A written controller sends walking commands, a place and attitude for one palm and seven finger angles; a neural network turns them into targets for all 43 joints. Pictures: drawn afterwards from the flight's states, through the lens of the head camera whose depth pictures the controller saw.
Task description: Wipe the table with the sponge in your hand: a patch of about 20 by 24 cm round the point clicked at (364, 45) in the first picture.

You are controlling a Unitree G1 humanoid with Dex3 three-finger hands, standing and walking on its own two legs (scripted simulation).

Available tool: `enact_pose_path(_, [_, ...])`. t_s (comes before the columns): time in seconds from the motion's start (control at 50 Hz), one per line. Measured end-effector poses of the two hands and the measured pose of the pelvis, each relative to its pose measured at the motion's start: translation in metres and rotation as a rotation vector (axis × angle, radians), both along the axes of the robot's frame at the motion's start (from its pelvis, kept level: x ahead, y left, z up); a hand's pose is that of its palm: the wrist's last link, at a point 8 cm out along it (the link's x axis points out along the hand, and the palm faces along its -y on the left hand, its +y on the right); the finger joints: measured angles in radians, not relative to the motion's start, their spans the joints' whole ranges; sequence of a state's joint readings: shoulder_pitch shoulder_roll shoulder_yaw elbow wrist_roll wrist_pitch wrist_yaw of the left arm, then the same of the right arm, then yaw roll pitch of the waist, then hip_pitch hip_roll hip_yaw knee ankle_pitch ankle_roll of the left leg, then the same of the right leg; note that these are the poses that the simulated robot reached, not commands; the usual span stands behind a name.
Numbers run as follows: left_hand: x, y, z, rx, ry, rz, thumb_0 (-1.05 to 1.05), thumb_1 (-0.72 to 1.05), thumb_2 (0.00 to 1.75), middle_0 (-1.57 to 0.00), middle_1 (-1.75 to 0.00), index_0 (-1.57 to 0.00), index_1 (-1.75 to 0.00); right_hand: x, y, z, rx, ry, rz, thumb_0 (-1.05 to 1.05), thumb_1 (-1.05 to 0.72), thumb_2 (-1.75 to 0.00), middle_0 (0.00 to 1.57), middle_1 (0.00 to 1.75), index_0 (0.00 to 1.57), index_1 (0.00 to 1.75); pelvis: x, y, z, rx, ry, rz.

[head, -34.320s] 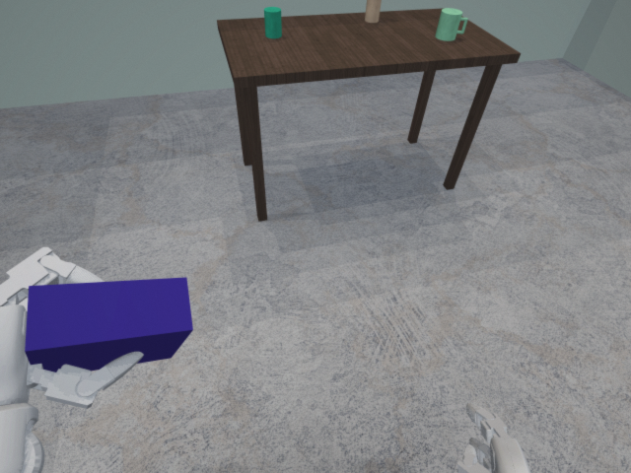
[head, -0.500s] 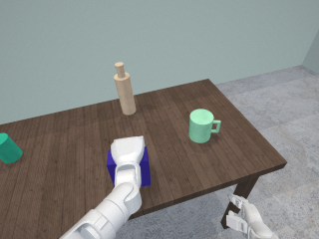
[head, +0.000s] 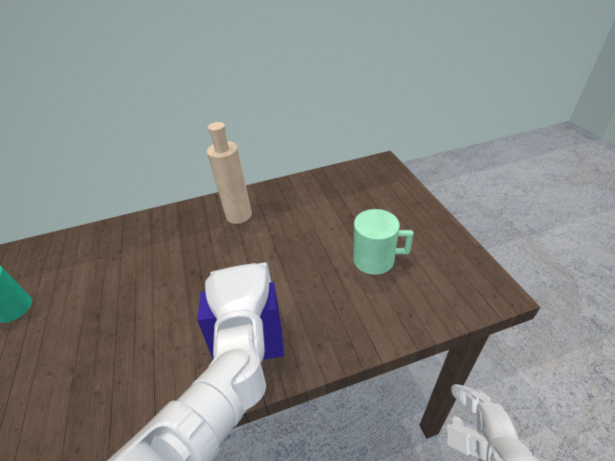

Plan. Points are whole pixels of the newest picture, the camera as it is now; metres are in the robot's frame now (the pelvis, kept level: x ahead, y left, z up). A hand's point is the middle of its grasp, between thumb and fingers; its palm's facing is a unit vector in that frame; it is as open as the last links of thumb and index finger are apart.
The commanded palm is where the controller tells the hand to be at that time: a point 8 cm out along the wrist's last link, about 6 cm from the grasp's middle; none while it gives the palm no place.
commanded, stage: slide across to the third lane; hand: left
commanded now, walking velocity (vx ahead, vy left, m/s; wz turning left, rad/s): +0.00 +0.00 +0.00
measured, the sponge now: (246, 333) +0.32 +0.15 -0.04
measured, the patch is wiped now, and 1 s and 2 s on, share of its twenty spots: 0.90 0.90 0.95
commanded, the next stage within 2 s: wipe forward along the third lane in 0.38 s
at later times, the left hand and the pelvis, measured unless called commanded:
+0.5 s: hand (245, 311) +0.32 +0.14 +0.01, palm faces -0.03 -0.08 -1.00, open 9.6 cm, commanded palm +0.29 +0.12 +0.06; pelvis +0.01 +0.00 +0.00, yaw +0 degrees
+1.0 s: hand (248, 298) +0.35 +0.15 +0.01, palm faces -0.06 -0.06 -1.00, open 9.7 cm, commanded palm +0.33 +0.15 +0.05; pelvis -0.02 +0.00 -0.01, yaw +0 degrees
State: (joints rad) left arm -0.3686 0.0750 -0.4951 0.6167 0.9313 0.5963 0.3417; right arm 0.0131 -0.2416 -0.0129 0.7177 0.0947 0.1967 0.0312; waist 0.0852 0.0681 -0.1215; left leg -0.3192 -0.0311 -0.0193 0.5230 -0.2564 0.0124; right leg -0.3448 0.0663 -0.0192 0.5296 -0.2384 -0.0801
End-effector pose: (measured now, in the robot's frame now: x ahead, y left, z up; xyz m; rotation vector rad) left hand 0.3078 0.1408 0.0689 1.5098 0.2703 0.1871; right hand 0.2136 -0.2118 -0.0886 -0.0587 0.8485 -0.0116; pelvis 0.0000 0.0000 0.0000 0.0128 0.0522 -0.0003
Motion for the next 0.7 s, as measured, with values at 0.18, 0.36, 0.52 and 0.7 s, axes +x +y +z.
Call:
enact_pose_path(0.18, [-0.003, 0.000, 0.000, -0.007, -0.016, -0.002, -0.01, -0.47, 1.08, -0.72, -1.45, -0.79, -1.38, 0.009, 0.006, 0.005, 0.013, -0.015, 0.017, 0.01, -0.91, -0.90, 0.19, 0.30, 0.20, 0.30, 0.003, 0.000, 0.000, -0.001, -0.004, -0.001])
enact_pose_path(0.36, [-0.002, 0.000, 0.000, -0.012, -0.006, -0.002, -0.01, -0.47, 1.08, -0.73, -1.45, -0.79, -1.38, 0.018, 0.013, 0.008, 0.017, -0.032, 0.033, 0.01, -0.91, -0.90, 0.19, 0.30, 0.20, 0.30, 0.005, 0.003, 0.000, -0.002, -0.001, 0.001])
enact_pose_path(0.52, [-0.003, 0.002, 0.000, -0.025, -0.017, -0.005, -0.01, -0.47, 1.08, -0.73, -1.45, -0.79, -1.37, 0.019, 0.016, 0.010, 0.015, -0.028, 0.037, 0.01, -0.91, -0.90, 0.19, 0.30, 0.20, 0.30, 0.006, 0.004, 0.000, -0.003, -0.002, -0.003])
enact_pose_path(0.7, [0.005, 0.002, -0.001, -0.020, 0.009, 0.001, -0.01, -0.50, 1.10, -0.76, -1.42, -0.82, -1.35, 0.012, 0.014, 0.007, -0.015, -0.009, 0.024, 0.01, -0.91, -0.90, 0.19, 0.30, 0.20, 0.30, 0.002, 0.006, -0.001, -0.004, 0.008, 0.001])
